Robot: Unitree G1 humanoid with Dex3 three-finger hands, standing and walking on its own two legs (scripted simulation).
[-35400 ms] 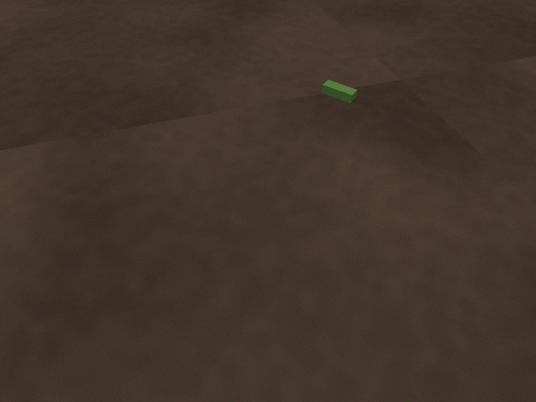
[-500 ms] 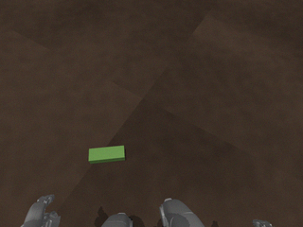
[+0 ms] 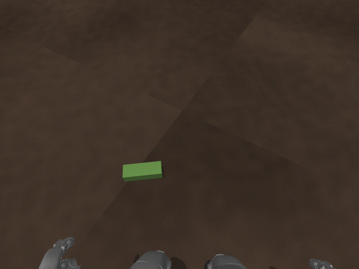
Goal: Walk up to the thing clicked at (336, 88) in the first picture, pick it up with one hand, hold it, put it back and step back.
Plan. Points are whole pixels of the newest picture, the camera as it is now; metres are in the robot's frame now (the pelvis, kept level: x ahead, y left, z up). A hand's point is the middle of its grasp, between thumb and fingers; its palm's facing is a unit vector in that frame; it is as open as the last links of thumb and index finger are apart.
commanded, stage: step back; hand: left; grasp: from above
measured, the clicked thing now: (142, 171) +0.63 +0.25 -0.73
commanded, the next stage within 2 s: none
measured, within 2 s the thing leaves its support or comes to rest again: neither
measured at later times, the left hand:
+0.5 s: hand out of the picture -0.06 +0.26 -0.16, palm faces -0.06 -0.92 -0.39, open 7.4 cm
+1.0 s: hand out of the picture -0.20 +0.25 -0.15, palm faces +0.02 -0.93 -0.36, open 7.4 cm
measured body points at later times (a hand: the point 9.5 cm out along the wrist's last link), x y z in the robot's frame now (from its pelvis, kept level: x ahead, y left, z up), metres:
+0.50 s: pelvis -0.16 -0.01 -0.01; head -0.10 -0.01 +0.43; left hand -0.06 +0.31 -0.13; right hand -0.03 -0.33 -0.12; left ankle -0.04 +0.11 -0.73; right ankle -0.20 -0.14 -0.73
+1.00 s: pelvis -0.33 -0.02 +0.00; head -0.27 +0.00 +0.44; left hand -0.20 +0.29 -0.12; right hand -0.23 -0.33 -0.11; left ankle -0.27 +0.09 -0.73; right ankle -0.35 -0.16 -0.64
